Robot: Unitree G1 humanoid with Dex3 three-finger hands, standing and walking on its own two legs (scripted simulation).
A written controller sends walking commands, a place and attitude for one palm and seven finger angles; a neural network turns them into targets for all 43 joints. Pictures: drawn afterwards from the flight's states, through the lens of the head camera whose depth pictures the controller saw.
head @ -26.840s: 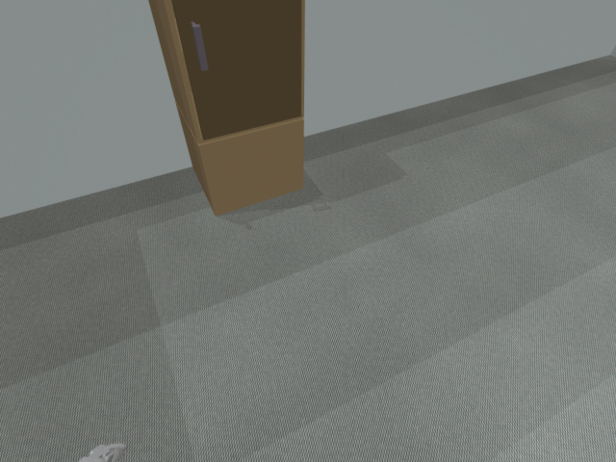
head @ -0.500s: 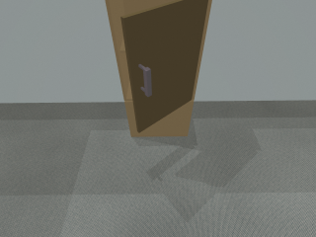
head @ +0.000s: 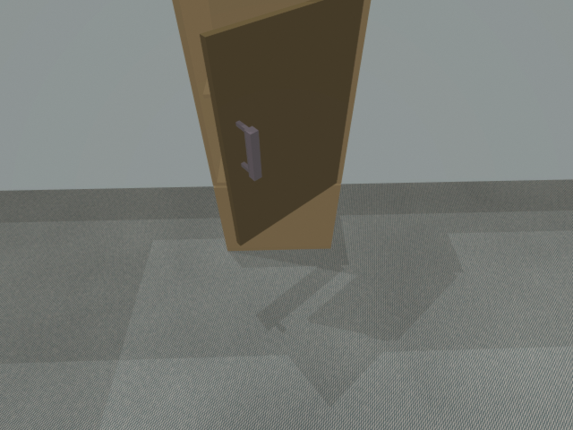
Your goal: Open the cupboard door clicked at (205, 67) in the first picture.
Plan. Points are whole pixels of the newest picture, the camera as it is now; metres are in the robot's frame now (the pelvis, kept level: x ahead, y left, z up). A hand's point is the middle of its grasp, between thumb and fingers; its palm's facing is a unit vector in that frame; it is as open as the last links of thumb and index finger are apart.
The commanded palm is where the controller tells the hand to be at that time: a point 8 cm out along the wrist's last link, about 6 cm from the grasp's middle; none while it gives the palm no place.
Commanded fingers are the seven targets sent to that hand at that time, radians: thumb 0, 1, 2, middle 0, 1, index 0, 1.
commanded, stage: look to check the result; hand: left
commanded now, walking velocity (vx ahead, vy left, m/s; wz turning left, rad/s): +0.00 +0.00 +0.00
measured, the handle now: (248, 150) +0.67 +0.12 -0.01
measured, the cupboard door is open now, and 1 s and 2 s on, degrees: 39 39 39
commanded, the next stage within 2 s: walk to a spot facing it in 0.38 s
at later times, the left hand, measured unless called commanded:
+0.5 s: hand out of the picture +0.07 +0.22 -0.16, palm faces -0.01 -0.95 -0.31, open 7.4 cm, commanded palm none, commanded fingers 0.00 0.90 0.90 -0.20 -0.30 -0.20 -0.30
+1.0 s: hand out of the picture +0.10 +0.18 -0.18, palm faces -0.17 -0.96 -0.22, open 7.4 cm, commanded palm none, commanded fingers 0.00 0.90 0.90 -0.20 -0.30 -0.20 -0.30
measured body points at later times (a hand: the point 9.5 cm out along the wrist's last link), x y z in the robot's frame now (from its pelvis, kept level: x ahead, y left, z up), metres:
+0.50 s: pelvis +0.02 -0.01 +0.00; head +0.03 -0.02 +0.45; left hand +0.08 +0.26 -0.14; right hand +0.07 -0.29 -0.15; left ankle +0.00 +0.10 -0.75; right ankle +0.01 -0.09 -0.75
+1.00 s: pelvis +0.00 -0.01 -0.01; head +0.05 -0.02 +0.43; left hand +0.11 +0.23 -0.16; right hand -0.04 -0.25 -0.17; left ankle +0.00 +0.10 -0.75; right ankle -0.02 -0.10 -0.70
